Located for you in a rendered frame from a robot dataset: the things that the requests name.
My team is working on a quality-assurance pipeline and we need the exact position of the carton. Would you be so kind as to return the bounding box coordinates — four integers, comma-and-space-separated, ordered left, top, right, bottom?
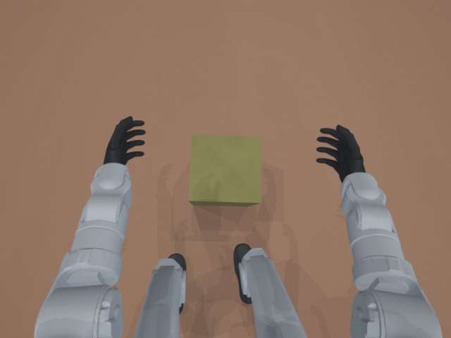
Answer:
188, 134, 261, 206

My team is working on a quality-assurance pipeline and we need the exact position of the right robot hand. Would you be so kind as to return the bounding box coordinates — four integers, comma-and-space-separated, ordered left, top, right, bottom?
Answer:
316, 125, 366, 183

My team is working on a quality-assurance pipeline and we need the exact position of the right robot upper arm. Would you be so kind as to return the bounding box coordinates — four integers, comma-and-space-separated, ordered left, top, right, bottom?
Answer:
350, 289, 441, 338

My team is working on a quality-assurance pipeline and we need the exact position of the left robot forearm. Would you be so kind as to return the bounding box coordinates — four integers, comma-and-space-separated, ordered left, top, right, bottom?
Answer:
34, 163, 132, 338

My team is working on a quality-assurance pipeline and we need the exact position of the right robot forearm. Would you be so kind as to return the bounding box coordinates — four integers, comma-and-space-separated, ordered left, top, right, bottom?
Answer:
340, 173, 443, 338

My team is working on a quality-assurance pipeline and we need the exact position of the robot right shin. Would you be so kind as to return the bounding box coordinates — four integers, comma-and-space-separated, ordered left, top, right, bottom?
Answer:
243, 248, 274, 295

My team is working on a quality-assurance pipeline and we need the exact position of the left robot foot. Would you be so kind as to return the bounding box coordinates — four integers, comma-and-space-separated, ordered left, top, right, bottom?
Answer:
168, 253, 186, 314

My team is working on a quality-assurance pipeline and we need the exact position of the left robot upper arm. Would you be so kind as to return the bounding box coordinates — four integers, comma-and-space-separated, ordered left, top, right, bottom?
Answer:
36, 284, 124, 338

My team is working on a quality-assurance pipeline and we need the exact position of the left robot hand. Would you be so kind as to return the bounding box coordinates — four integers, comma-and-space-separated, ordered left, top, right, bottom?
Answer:
104, 116, 146, 165

